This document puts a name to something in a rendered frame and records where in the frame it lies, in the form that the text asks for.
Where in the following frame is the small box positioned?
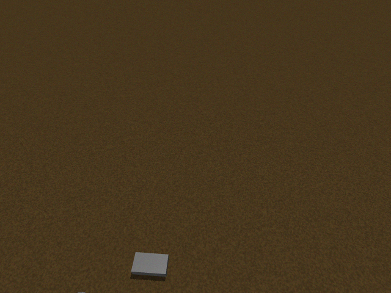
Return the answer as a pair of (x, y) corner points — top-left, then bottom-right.
(131, 252), (169, 277)

